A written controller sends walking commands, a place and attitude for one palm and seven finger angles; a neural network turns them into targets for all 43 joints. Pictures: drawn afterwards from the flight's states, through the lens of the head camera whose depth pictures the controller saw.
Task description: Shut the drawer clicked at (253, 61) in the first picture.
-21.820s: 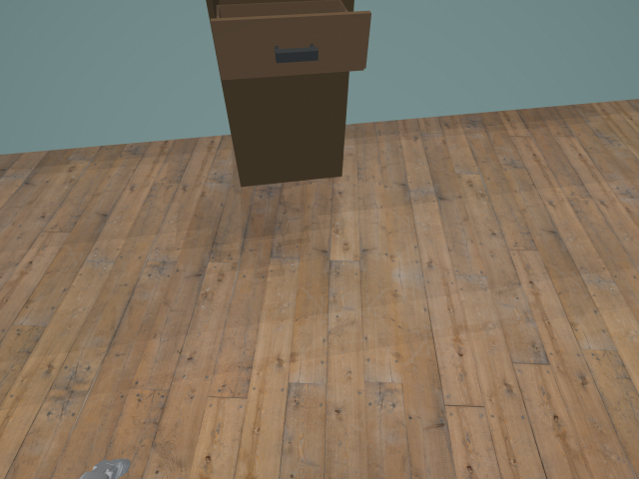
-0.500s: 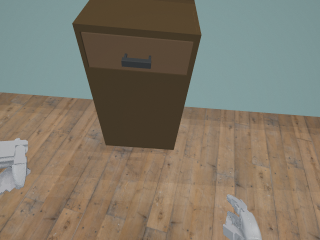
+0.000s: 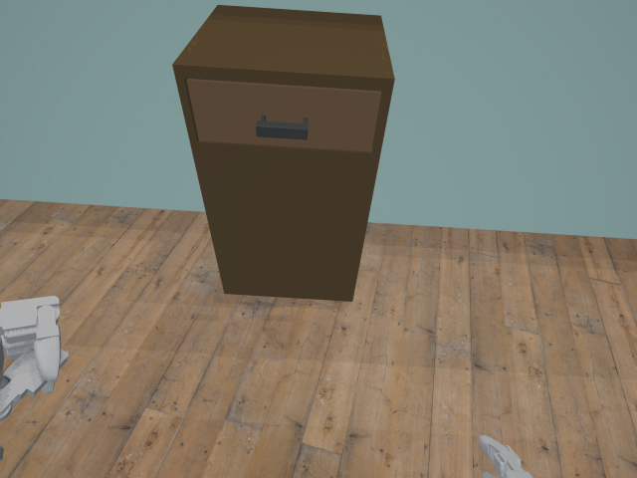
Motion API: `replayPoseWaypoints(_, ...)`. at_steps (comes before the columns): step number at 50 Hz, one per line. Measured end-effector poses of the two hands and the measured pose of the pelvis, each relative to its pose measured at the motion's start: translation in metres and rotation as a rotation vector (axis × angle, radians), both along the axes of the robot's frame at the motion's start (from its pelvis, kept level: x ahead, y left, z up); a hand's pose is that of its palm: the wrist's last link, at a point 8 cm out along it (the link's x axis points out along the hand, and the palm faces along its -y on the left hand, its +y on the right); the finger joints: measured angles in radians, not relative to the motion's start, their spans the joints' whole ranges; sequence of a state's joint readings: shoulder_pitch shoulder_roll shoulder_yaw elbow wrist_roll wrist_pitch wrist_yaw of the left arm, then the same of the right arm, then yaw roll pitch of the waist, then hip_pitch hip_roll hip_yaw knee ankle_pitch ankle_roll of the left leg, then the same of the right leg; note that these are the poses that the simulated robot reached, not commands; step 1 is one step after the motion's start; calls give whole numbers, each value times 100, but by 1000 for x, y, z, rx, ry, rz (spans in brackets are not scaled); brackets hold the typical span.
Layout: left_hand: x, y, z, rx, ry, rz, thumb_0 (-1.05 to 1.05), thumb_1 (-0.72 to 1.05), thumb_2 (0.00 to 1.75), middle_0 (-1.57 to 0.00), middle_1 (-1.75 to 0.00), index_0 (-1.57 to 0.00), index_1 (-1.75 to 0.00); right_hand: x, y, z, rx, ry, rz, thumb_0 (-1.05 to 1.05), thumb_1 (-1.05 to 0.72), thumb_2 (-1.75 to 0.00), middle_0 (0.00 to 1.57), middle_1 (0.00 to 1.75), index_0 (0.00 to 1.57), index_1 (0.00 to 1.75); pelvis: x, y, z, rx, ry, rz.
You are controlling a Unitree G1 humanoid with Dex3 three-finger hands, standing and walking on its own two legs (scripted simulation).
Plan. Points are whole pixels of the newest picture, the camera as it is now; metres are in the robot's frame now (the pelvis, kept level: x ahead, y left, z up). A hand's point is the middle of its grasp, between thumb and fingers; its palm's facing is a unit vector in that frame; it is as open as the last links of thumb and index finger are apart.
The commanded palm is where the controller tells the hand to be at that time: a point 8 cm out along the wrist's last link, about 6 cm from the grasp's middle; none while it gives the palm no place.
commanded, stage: stop stepping back and stand still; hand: left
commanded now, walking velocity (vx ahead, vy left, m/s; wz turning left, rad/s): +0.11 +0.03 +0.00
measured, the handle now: (283, 125) +0.87 +0.13 -0.01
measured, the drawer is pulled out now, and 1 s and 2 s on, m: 0.00 0.00 0.00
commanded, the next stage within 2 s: let the arm hang, fingers relaxed in 0.58 s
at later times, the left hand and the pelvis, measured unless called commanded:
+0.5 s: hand (77, 327) +0.22 +0.25 +0.15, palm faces +0.30 -0.84 -0.46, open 3.2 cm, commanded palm +0.16 +0.29 +0.18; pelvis +0.03 +0.01 +0.00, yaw -1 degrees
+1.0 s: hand out of the picture +0.04 +0.21 -0.18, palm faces +0.01 -0.98 -0.21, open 3.2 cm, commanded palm none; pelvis +0.00 +0.02 +0.00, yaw +0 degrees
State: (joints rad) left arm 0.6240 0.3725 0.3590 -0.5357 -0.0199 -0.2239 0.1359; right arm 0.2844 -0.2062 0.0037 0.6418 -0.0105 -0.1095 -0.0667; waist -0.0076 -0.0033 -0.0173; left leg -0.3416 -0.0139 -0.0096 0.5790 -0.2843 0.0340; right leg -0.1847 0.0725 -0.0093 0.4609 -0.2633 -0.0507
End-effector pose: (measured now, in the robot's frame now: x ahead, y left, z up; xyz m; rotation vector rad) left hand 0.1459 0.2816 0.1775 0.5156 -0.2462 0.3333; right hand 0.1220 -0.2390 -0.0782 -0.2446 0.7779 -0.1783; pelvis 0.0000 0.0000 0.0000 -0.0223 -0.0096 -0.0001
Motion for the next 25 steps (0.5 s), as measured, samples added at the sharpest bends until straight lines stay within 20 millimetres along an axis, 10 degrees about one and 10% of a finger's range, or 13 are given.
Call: replayPoseWaypoints(25, 37, 8, -9, -13, 82, -41, 1, 89, 89, -141, -160, -141, -160, 58, 24, 8, 30, -48, 27, 1, -90, -90, 21, 30, 21, 30, 25, 15, 3, 16, 10, -20)
